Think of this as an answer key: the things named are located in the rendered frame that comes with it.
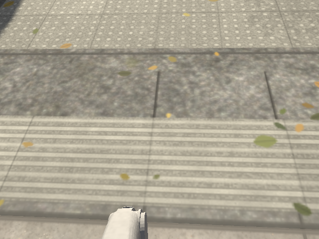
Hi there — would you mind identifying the robot left thigh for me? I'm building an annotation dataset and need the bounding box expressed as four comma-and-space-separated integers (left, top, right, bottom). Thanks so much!
101, 208, 148, 239

